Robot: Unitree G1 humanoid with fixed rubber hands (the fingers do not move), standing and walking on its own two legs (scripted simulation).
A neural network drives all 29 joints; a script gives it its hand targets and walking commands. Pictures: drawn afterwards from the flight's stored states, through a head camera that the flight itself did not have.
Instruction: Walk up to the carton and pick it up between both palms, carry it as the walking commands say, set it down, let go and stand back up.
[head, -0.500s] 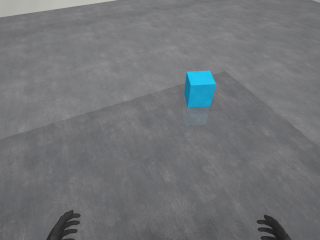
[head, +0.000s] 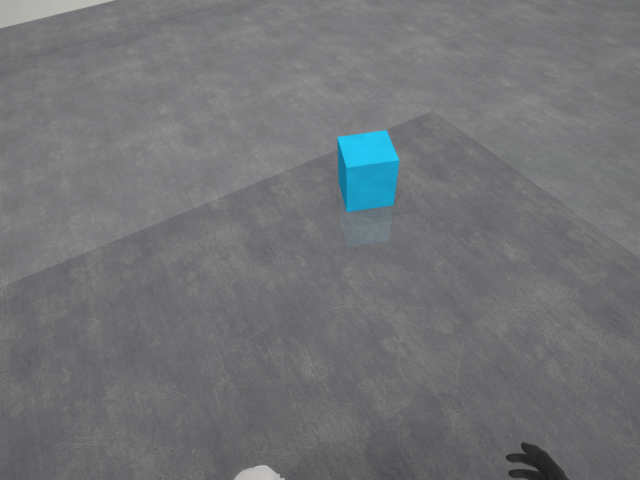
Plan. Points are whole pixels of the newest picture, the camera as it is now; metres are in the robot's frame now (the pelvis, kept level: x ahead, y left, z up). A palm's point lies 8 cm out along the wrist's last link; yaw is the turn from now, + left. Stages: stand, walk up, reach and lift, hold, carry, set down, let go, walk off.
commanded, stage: walk up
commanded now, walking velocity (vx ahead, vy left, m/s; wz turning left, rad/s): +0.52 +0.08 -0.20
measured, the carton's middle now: (366, 171) +1.36 -0.15 -0.65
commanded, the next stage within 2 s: none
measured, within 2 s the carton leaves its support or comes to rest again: neither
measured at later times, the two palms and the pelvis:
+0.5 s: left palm (184, 335) +0.36 +0.25 -0.11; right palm (536, 412) +0.23 -0.29 -0.15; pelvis +0.24 -0.02 -0.02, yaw -3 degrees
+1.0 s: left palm (191, 225) +0.61 +0.29 -0.12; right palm (468, 245) +0.52 -0.25 -0.10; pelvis +0.48 +0.03 -0.01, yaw -5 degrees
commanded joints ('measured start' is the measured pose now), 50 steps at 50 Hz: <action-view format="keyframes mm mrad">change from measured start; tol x32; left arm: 1 19 142 65 27 35 -31 22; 17 -282 42 26 -42 31 -12 -30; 22 302 293 94 153 48 -52 20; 50 -176 34 30 11 30 3 -31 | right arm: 1 -134 15 0 -99 -24 -19 3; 9 385 -229 -57 79 -30 -49 -44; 36 -197 48 3 -64 -12 -14 18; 42 401 -288 -80 43 -44 -52 -37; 50 122 -111 -45 -24 -39 -80 -37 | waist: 1 44 -182 -19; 19 30 207 104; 22 212 -499 -115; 27 30 -46 9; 39 -67 -190 -118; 42 -206 347 -87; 50 -37 167 125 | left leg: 1 -17 -40 67 -240 27 -39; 7 612 -31 71 -636 123 -24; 9 854 360 -451 -727 112 101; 18 315 155 -14 -731 66 135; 24 -320 -36 -31 372 -100 30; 37 72 -75 112 -464 241 -17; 41 767 224 -214 -515 13 84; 42 666 393 -660 -768 -133 121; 50 185 226 -222 -836 3 110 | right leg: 1 150 -172 249 -292 15 -145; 6 16 -119 139 -91 214 -87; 11 -666 8 -24 719 -281 -19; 20 217 45 -181 110 45 25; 23 499 -383 712 -249 116 -194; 38 273 -158 -13 -107 534 -82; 42 -468 71 -21 727 -406 -44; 50 -243 -60 -35 471 8 22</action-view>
